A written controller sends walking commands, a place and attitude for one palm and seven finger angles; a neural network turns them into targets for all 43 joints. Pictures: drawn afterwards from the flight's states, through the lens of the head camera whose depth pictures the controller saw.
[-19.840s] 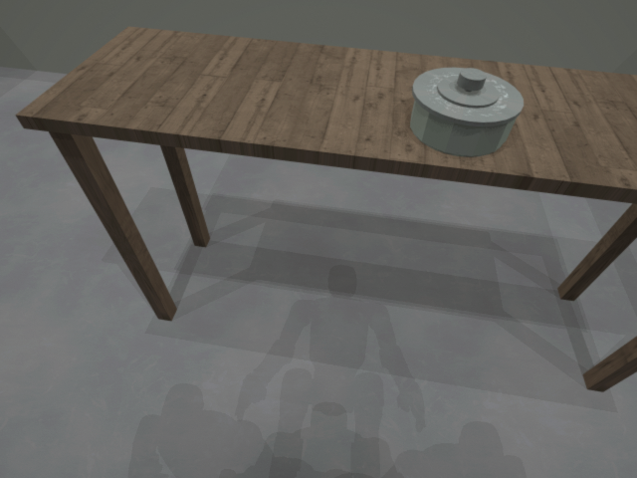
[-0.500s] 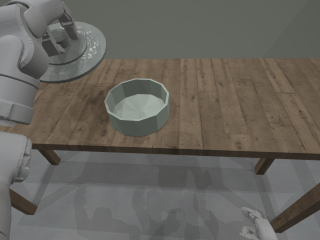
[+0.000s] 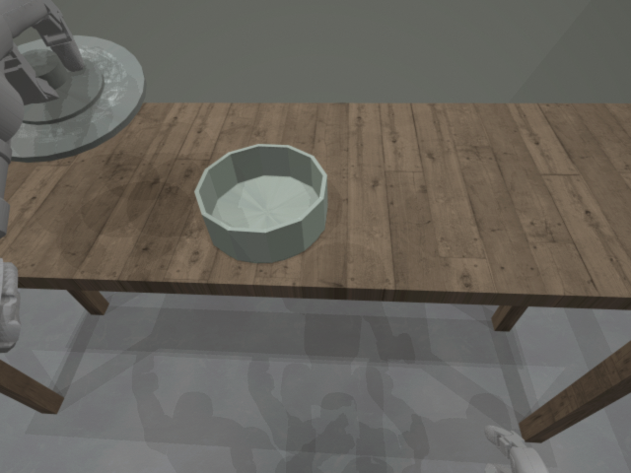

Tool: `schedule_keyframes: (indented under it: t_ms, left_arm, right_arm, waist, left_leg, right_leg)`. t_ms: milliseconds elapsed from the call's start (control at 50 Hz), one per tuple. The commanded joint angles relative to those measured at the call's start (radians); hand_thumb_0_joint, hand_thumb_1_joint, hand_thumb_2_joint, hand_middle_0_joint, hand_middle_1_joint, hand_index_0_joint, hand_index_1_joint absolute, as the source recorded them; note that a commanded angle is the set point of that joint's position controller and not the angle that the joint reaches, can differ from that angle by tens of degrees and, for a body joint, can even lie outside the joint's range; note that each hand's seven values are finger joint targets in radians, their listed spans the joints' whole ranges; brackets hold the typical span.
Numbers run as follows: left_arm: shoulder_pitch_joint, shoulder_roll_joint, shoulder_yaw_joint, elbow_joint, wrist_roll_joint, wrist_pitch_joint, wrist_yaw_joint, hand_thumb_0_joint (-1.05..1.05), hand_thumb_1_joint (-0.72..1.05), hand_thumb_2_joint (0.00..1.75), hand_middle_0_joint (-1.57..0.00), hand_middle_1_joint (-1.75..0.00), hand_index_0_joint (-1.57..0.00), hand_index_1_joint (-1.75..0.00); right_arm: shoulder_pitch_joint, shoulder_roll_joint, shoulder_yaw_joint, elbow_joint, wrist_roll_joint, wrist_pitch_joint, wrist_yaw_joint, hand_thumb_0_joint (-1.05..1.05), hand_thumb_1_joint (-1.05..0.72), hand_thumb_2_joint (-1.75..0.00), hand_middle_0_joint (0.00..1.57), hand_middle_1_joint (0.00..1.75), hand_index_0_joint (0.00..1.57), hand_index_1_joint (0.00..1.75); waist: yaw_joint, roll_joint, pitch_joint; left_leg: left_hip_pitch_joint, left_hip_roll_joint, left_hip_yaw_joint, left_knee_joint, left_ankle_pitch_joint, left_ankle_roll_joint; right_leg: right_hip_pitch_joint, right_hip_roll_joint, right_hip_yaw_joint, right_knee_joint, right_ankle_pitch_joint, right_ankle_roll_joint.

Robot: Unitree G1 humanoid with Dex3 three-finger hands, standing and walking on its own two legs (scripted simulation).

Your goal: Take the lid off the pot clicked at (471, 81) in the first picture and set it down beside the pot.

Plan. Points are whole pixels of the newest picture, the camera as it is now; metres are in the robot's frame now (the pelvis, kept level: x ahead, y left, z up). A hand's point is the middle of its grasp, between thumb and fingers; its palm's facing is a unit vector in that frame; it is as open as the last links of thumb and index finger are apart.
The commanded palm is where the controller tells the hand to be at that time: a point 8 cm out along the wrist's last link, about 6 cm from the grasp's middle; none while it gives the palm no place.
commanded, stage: move the lid sideways beside the pot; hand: left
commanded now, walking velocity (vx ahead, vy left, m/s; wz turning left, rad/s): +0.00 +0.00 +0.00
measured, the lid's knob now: (40, 70) +0.45 +0.32 +0.29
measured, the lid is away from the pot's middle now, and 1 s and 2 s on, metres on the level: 0.21 0.24 0.23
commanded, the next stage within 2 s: lower the lid onto the table in 0.40 s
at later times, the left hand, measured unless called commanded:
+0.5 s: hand out of the picture +0.41 +0.33 +0.31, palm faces -0.05 -0.10 -0.99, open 7.3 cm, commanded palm +0.38 +0.33 +0.37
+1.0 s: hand (23, 104) +0.42 +0.33 +0.27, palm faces -0.13 -0.18 -0.98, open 7.3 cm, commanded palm +0.39 +0.33 +0.34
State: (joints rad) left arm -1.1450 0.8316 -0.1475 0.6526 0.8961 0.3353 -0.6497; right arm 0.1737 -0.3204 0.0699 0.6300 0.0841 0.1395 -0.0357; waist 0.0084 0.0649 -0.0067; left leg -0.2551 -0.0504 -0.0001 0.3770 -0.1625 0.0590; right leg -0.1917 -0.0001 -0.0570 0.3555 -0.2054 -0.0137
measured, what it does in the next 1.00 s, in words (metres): stands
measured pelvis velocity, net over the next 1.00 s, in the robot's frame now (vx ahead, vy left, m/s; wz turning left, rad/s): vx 0.01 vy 0.00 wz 0.00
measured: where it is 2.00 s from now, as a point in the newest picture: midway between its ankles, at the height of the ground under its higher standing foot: outside the picture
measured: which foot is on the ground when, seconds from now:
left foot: down 0.00-1.00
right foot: down 0.00-1.00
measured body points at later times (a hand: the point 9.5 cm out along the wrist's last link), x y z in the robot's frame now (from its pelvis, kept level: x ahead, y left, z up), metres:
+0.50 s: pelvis +0.01 +0.00 +0.00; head +0.04 -0.02 +0.45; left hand +0.41 +0.33 +0.36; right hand +0.16 -0.25 -0.12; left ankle +0.02 +0.08 -0.75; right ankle -0.01 -0.11 -0.75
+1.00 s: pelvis +0.01 +0.00 +0.00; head +0.03 -0.02 +0.45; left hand +0.42 +0.34 +0.32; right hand +0.14 -0.26 -0.12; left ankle +0.02 +0.08 -0.75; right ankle -0.01 -0.11 -0.75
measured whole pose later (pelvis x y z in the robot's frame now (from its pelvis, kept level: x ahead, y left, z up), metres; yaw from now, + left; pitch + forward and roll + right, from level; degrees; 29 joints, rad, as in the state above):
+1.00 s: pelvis +0.01 +0.00 +0.00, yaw +0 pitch +3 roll -1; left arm -1.07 0.85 -0.09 0.72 0.90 0.35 -0.62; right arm 0.20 -0.32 0.06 0.62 0.08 0.14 -0.04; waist -0.01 0.07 0.00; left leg -0.26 -0.05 0.00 0.39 -0.18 0.06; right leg -0.19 0.00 -0.05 0.35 -0.21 -0.01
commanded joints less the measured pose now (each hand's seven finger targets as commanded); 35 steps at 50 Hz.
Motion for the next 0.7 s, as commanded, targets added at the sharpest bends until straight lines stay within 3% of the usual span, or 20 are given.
schedule_keyframes:
  t_ms: [0,40,60,100,120,140,160,240,300,340,360,400,440,480,540,560,580,640,660,680]
  left_arm:
    - [-0.596,0.335,0.159,-0.157,0.053,-0.022,0.075,0.00,0.72,0.97,-0.81,-0.98,-0.85,-0.97]
    - [-0.553,0.365,0.179,-0.209,0.042,-0.032,0.082,0.00,0.72,0.97,-0.81,-0.98,-0.85,-0.97]
    - [-0.607,0.374,0.191,-0.247,0.051,-0.039,0.082,0.00,0.72,0.97,-0.81,-0.98,-0.85,-0.97]
    - [-0.514,0.365,0.194,-0.116,0.055,-0.028,0.074,0.00,0.72,0.97,-0.81,-0.98,-0.85,-0.97]
    - [-0.480,0.396,0.220,-0.090,0.055,-0.030,0.070,0.00,0.72,0.97,-0.81,-0.98,-0.85,-0.97]
    - [-0.454,0.428,0.237,-0.126,0.047,-0.035,0.070,0.00,0.72,0.97,-0.81,-0.98,-0.85,-0.97]
    - [-0.514,0.423,0.234,-0.192,0.057,-0.044,0.068,0.00,0.72,0.97,-0.81,-0.98,-0.85,-0.97]
    - [-0.456,0.430,0.243,-0.210,0.040,-0.038,0.071,0.00,0.72,0.97,-0.81,-0.98,-0.85,-0.97]
    - [-0.452,0.376,0.207,-0.180,0.040,-0.032,0.065,0.00,0.72,0.97,-0.81,-0.98,-0.85,-0.97]
    - [-0.417,0.386,0.212,-0.226,0.031,-0.028,0.065,0.00,0.72,0.97,-0.81,-0.98,-0.85,-0.97]
    - [-0.504,0.392,0.213,-0.329,0.031,-0.036,0.071,0.00,0.72,0.97,-0.81,-0.98,-0.85,-0.97]
    - [-0.496,0.373,0.207,-0.328,0.026,-0.030,0.076,0.00,0.72,0.97,-0.81,-0.98,-0.85,-0.97]
    - [-0.418,0.365,0.207,-0.271,0.022,-0.019,0.076,0.00,0.72,0.97,-0.81,-0.98,-0.85,-0.97]
    - [-0.447,0.401,0.246,-0.231,0.033,-0.024,0.075,0.00,0.72,0.97,-0.81,-0.98,-0.85,-0.97]
    - [-0.440,0.360,0.196,-0.215,0.019,0.019,0.069,0.00,0.72,0.97,-0.81,-0.98,-0.85,-0.97]
    - [-0.513,0.342,0.178,-0.252,0.030,0.021,0.071,0.00,0.72,0.97,-0.81,-0.98,-0.85,-0.97]
    - [-0.508,0.321,0.162,-0.203,0.031,0.031,0.073,0.00,0.72,0.97,-0.81,-0.98,-0.85,-0.97]
    - [-0.450,0.361,0.189,-0.170,0.036,0.041,0.077,0.00,0.72,0.97,-0.81,-0.98,-0.85,-0.97]
    - [-0.516,0.369,0.193,-0.205,0.049,0.032,0.076,0.00,0.72,0.97,-0.81,-0.98,-0.85,-0.97]
    - [-0.486,0.351,0.183,-0.133,0.050,0.036,0.076,0.00,0.72,0.97,-0.81,-0.98,-0.85,-0.97]
  right_arm:
    - [-0.078,-0.130,-0.050,-0.132,-0.005,-0.030,-0.013,0.00,-0.90,-0.90,0.20,0.30,0.20,0.30]
    - [-0.086,-0.142,-0.058,-0.141,-0.008,-0.036,-0.010,0.00,-0.90,-0.90,0.20,0.30,0.20,0.30]
    - [-0.069,-0.128,-0.056,-0.147,-0.008,-0.038,-0.008,0.00,-0.90,-0.90,0.20,0.30,0.20,0.30]
    - [-0.064,-0.134,-0.056,-0.133,-0.005,-0.023,-0.009,0.00,-0.90,-0.90,0.20,0.30,0.20,0.30]
    - [-0.055,-0.141,-0.057,-0.134,-0.006,-0.014,-0.008,0.00,-0.90,-0.90,0.20,0.30,0.20,0.30]
    - [-0.055,-0.157,-0.064,-0.138,-0.004,-0.011,-0.005,0.00,-0.90,-0.90,0.20,0.30,0.20,0.30]
    - [-0.052,-0.136,-0.061,-0.156,-0.006,-0.011,-0.004,0.00,-0.90,-0.90,0.20,0.30,0.20,0.30]
    - [-0.053,-0.150,-0.069,-0.153,-0.002,-0.006,-0.005,0.00,-0.90,-0.90,0.20,0.30,0.20,0.30]
    - [-0.049,-0.134,-0.063,-0.155,0.003,0.003,-0.007,0.00,-0.90,-0.90,0.20,0.30,0.20,0.30]
    - [-0.059,-0.147,-0.068,-0.159,0.002,0.000,-0.005,0.00,-0.90,-0.90,0.20,0.30,0.20,0.30]
    - [-0.053,-0.132,-0.063,-0.169,0.004,-0.004,-0.002,0.00,-0.90,-0.90,0.20,0.30,0.20,0.30]
    - [-0.064,-0.130,-0.063,-0.161,0.003,-0.011,-0.006,0.00,-0.90,-0.90,0.20,0.30,0.20,0.30]
    - [-0.060,-0.145,-0.066,-0.150,0.000,-0.015,-0.008,0.00,-0.90,-0.90,0.20,0.30,0.20,0.30]
    - [-0.068,-0.135,-0.059,-0.148,-0.001,-0.009,-0.010,0.00,-0.90,-0.90,0.20,0.30,0.20,0.30]
    - [-0.082,-0.147,-0.063,-0.152,0.004,-0.011,-0.003,0.00,-0.90,-0.90,0.20,0.30,0.20,0.30]
    - [-0.070,-0.129,-0.056,-0.161,0.002,-0.017,-0.003,0.00,-0.90,-0.90,0.20,0.30,0.20,0.30]
    - [-0.086,-0.127,-0.054,-0.151,0.004,-0.016,-0.006,0.00,-0.90,-0.90,0.20,0.30,0.20,0.30]
    - [-0.073,-0.147,-0.058,-0.144,-0.004,-0.022,-0.008,0.00,-0.90,-0.90,0.20,0.30,0.20,0.30]
    - [-0.064,-0.132,-0.052,-0.153,-0.004,-0.023,-0.007,0.00,-0.90,-0.90,0.20,0.30,0.20,0.30]
    - [-0.079,-0.129,-0.052,-0.148,-0.003,-0.021,-0.010,0.00,-0.90,-0.90,0.20,0.30,0.20,0.30]
  waist:
    - [-0.014,0.016,-0.396]
    - [-0.001,0.076,-0.447]
    - [-0.007,0.074,-0.480]
    - [-0.011,0.025,-0.384]
    - [-0.004,0.001,-0.378]
    - [0.003,0.033,-0.400]
    - [0.000,0.020,-0.457]
    - [-0.005,0.083,-0.423]
    - [-0.019,0.047,-0.367]
    - [-0.009,0.081,-0.390]
    - [-0.015,0.101,-0.443]
    - [-0.016,0.107,-0.433]
    - [-0.012,0.095,-0.392]
    - [-0.009,0.030,-0.392]
    - [-0.002,0.060,-0.395]
    - [-0.012,0.052,-0.417]
    - [-0.018,0.040,-0.385]
    - [-0.007,0.039,-0.392]
    - [-0.010,0.015,-0.411]
    - [-0.014,-0.008,-0.379]
  left_leg:
    - [0.216,0.004,-0.030,-0.006,0.272,0.012]
    - [0.246,0.008,-0.037,0.015,0.358,0.010]
    - [0.259,0.007,-0.035,0.021,0.383,0.011]
    - [0.217,0.012,-0.033,0.015,0.355,0.014]
    - [0.195,0.011,-0.028,0.009,0.331,0.013]
    - [0.205,0.014,-0.028,0.019,0.376,0.011]
    - [0.219,0.010,-0.026,0.030,0.404,0.016]
    - [0.251,0.023,-0.036,0.047,0.478,0.016]
    - [0.243,0.024,-0.037,0.033,0.446,0.020]
    - [0.262,0.026,-0.042,0.039,0.485,0.016]
    - [0.291,0.025,-0.046,0.039,0.496,0.016]
    - [0.308,0.028,-0.053,0.039,0.509,0.017]
    - [0.289,0.030,-0.057,0.029,0.481,0.010]
    - [0.252,0.022,-0.045,0.026,0.420,0.015]
    - [0.242,0.021,-0.047,0.015,0.405,0.009]
    - [0.251,0.015,-0.046,0.013,0.396,0.010]
    - [0.249,0.020,-0.046,0.011,0.374,0.013]
    - [0.237,0.018,-0.045,0.010,0.361,0.010]
    - [0.232,0.013,-0.043,0.005,0.351,0.012]
    - [0.215,0.012,-0.038,0.008,0.319,0.016]
  right_leg:
    - [0.069,0.032,0.036,-0.026,0.163,-0.038]
    - [0.081,0.031,0.038,-0.016,0.208,-0.046]
    - [0.100,0.028,0.051,-0.009,0.224,-0.041]
    - [0.067,0.029,0.035,-0.018,0.213,-0.038]
    - [0.077,0.030,0.032,-0.015,0.212,-0.036]
    - [0.083,0.029,0.034,-0.012,0.243,-0.039]
    - [0.119,0.023,0.050,0.004,0.267,-0.034]
    - [0.068,0.027,0.041,-0.009,0.267,-0.037]
    - [0.039,0.032,0.028,-0.018,0.226,-0.031]
    - [0.039,0.033,0.029,-0.019,0.242,-0.035]
    - [0.062,0.032,0.041,-0.011,0.239,-0.033]
    - [0.041,0.035,0.036,-0.017,0.224,-0.034]
    - [0.019,0.039,0.024,-0.033,0.199,-0.038]
    - [0.051,0.034,0.028,-0.019,0.206,-0.037]
    - [0.051,0.034,0.027,-0.017,0.212,-0.038]
    - [0.062,0.034,0.031,-0.013,0.200,-0.035]
    - [0.038,0.036,0.024,-0.019,0.180,-0.036]
    - [0.048,0.035,0.025,-0.021,0.195,-0.040]
    - [0.073,0.034,0.030,-0.012,0.195,-0.036]
    - [0.060,0.033,0.026,-0.014,0.183,-0.035]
